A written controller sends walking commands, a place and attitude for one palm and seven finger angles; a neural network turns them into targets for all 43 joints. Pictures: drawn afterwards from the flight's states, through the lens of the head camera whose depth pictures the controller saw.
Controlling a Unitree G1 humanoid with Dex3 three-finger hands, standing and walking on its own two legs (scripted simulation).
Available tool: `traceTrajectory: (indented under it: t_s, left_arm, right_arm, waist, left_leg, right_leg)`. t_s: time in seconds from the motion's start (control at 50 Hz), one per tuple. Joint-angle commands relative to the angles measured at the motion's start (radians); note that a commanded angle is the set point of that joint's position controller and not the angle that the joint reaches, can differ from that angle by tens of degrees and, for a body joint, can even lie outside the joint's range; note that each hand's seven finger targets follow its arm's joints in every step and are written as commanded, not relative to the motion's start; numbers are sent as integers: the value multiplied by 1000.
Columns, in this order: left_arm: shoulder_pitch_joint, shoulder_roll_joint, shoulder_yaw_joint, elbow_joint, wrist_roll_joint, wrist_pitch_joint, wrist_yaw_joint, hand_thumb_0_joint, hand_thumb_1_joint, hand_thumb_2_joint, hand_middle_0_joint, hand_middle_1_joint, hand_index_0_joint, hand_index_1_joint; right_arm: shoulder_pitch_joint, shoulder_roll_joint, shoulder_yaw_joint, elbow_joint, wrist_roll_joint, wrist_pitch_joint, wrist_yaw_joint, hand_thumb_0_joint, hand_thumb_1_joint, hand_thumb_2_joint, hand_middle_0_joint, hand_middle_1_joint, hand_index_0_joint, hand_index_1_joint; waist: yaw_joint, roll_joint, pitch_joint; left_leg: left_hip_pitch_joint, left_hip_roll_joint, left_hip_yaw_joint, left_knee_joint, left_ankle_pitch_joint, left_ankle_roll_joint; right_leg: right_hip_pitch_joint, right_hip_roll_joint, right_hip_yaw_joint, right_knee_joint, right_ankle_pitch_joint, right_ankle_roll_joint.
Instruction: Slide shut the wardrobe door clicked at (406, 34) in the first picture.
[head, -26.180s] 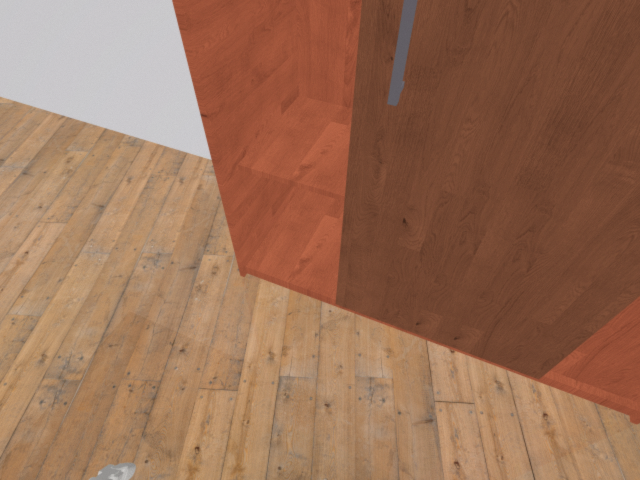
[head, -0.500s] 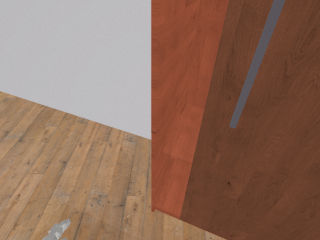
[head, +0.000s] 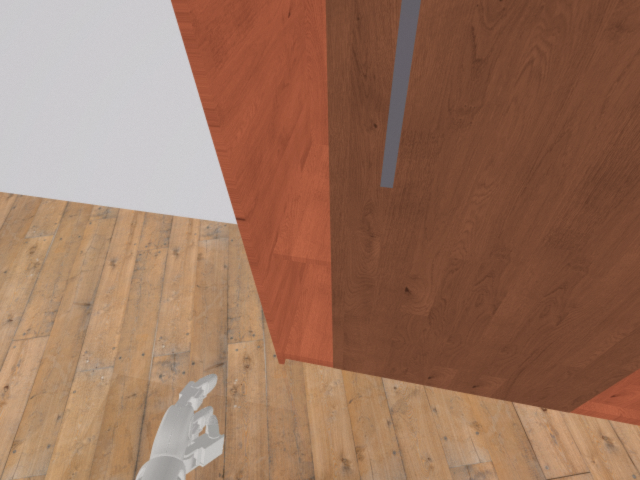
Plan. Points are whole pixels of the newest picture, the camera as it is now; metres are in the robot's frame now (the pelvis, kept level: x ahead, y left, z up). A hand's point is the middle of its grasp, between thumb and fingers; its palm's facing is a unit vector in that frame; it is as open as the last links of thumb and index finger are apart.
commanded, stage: step back with the hand held close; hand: right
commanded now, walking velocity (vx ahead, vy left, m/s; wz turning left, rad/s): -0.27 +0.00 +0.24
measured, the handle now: (403, 62) +0.48 -0.10 +0.27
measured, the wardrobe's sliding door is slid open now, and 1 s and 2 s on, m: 0.16 0.16 0.16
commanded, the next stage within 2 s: stop stepping back and stand still in 1.26 s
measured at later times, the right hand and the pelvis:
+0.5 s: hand out of the picture +0.18 -0.26 +0.18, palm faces +0.30 +0.85 -0.43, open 7.4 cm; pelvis -0.04 -0.04 -0.01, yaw +4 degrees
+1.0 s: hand out of the picture +0.13 -0.26 +0.18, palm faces +0.19 +0.86 -0.48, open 7.4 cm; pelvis -0.10 -0.05 +0.00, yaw +8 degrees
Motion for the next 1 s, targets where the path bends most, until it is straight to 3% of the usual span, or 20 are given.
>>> traceTrajectory:
  t_s: [0.0,0.06,0.1,0.16,0.22,0.28,0.34,0.4,0.44,0.48,0.5,0.54,0.6,0.66,0.72,0.78,0.82,0.86,0.94,0.98]
  left_arm:
    - [-67,184,96,-181,-1,-35,-8,0,900,900,-200,-300,-200,-300]
    - [-105,190,93,-219,-9,-7,-8,0,900,900,-200,-300,-200,-300]
    - [-125,202,100,-248,-7,0,4,0,900,900,-200,-300,-200,-300]
    - [-106,201,109,-259,4,0,9,0,900,900,-200,-300,-200,-300]
    - [-87,210,113,-253,-1,-14,16,0,900,900,-200,-300,-200,-300]
    - [-61,211,120,-242,-2,-14,19,0,900,900,-200,-300,-200,-300]
    - [-35,192,122,-216,0,-9,17,0,900,900,-200,-300,-200,-300]
    - [-39,183,117,-198,2,-6,17,0,900,900,-200,-300,-200,-300]
    - [-37,193,117,-207,-1,-7,21,0,900,900,-200,-300,-200,-300]
    - [-71,224,122,-220,11,-33,28,0,900,900,-200,-300,-200,-300]
    - [-82,205,123,-211,18,-44,32,0,900,900,-200,-300,-200,-300]
    - [-41,205,127,-192,25,-64,19,0,900,900,-200,-300,-200,-300]
    - [-42,203,107,-178,29,-87,8,0,900,900,-200,-300,-200,-300]
    - [-51,194,94,-167,32,-68,3,0,900,900,-200,-300,-200,-300]
    - [-26,184,105,-154,19,-73,18,0,900,900,-200,-300,-200,-300]
    - [-49,175,92,-170,17,-71,26,0,900,900,-200,-300,-200,-300]
    - [-79,198,102,-188,18,-73,27,0,900,900,-200,-300,-200,-300]
    - [-67,196,105,-195,34,-59,25,0,900,900,-200,-300,-200,-300]
    - [-63,194,102,-209,20,-39,17,0,900,900,-200,-300,-200,-300]
    - [-27,168,102,-190,12,-49,20,0,900,900,-200,-300,-200,-300]
  right_arm:
    - [115,-106,11,-141,4,-62,33,0,-900,-900,200,300,200,300]
    - [169,-170,-71,-212,9,-84,40,0,-900,-900,200,300,200,300]
    - [170,-213,-137,-267,5,-104,45,0,-900,-900,200,300,200,300]
    - [183,-204,-162,-290,8,-127,58,0,-900,-900,200,300,200,300]
    - [168,-195,-154,-289,13,-142,58,0,-900,-900,200,300,200,300]
    - [128,-182,-129,-266,7,-153,51,0,-900,-900,200,300,200,300]
    - [121,-192,-106,-224,14,-153,38,0,-900,-900,200,300,200,300]
    - [123,-190,-90,-221,13,-165,24,0,-900,-900,200,300,200,300]
    - [157,-181,-92,-233,8,-183,24,0,-900,-900,200,300,200,300]
    - [148,-165,-104,-264,-6,-200,30,0,-900,-900,200,300,200,300]
    - [111,-182,-111,-279,-9,-203,33,0,-900,-900,200,300,200,300]
    - [163,-169,-113,-253,2,-200,40,0,-900,-900,200,300,200,300]
    - [166,-148,-71,-268,8,-204,47,0,-900,-900,200,300,200,300]
    - [105,-182,-76,-250,8,-200,51,0,-900,-900,200,300,200,300]
    - [82,-162,-51,-199,22,-200,50,0,-900,-900,200,300,200,300]
    - [145,-175,-66,-215,26,-202,47,0,-900,-900,200,300,200,300]
    - [165,-181,-93,-218,29,-205,49,0,-900,-900,200,300,200,300]
    - [200,-190,-118,-225,33,-194,53,0,-900,-900,200,300,200,300]
    - [211,-182,-87,-230,32,-181,55,0,-900,-900,200,300,200,300]
    - [151,-199,-72,-252,28,-176,43,0,-900,-900,200,300,200,300]
  waist:
    - [67,23,-206]
    - [65,-52,-161]
    - [59,-146,-174]
    - [50,-205,-206]
    - [53,-158,-190]
    - [68,-47,-185]
    - [84,92,-140]
    - [93,92,-150]
    - [92,-29,-161]
    - [92,-317,-170]
    - [90,-293,-161]
    - [64,-197,-166]
    - [62,-255,-163]
    - [68,-99,-154]
    - [90,22,-180]
    - [87,-68,-185]
    - [74,-228,-199]
    - [62,-227,-194]
    - [60,-106,-153]
    - [70,153,-117]
  left_leg:
    - [30,141,-139,-128,218,48]
    - [64,63,-75,-59,98,21]
    - [228,-6,-20,102,177,-8]
    - [268,-4,-7,179,125,-10]
    - [252,19,-18,116,164,-2]
    - [161,98,-146,27,266,35]
    - [-128,215,-269,-204,-31,88]
    - [-198,220,-210,-230,-74,99]
    - [-145,112,-102,-113,-79,46]
    - [93,-59,21,282,-109,-14]
    - [120,-60,-12,406,-158,-11]
    - [24,-35,-1,290,-236,5]
    - [62,-5,45,-45,-154,16]
    - [92,86,-36,-211,37,62]
    - [-141,155,-104,-216,11,98]
    - [-121,76,-12,-128,7,54]
    - [58,-25,54,24,-157,20]
    - [114,-17,53,23,-209,44]
    - [51,78,-15,-185,-193,87]
    - [-274,328,-311,-399,-296,209]
  right_leg:
    - [83,-59,13,-83,82,-14]
    - [-58,-114,87,-224,-56,-41]
    - [-224,-197,173,-337,-101,-87]
    - [-244,-235,140,-308,-84,-107]
    - [-225,-217,104,-235,-108,-91]
    - [-188,-125,48,-132,-218,-55]
    - [-12,-29,-12,30,-202,-12]
    - [87,-10,-23,30,-113,-11]
    - [56,-86,60,-168,-163,-44]
    - [-230,-337,335,-470,-491,-148]
    - [-288,-379,366,-498,-471,-173]
    - [-110,-319,223,-362,-216,-145]
    - [22,-271,156,-272,-76,-101]
    - [16,-184,60,-172,-92,-24]
    - [197,-83,-18,-50,-61,10]
    - [183,-135,50,-189,-19,-17]
    - [16,-280,206,-429,-258,-58]
    - [-56,-308,227,-449,-346,-54]
    - [-49,-160,17,-211,-298,4]
    - [83,-3,-68,253,-168,47]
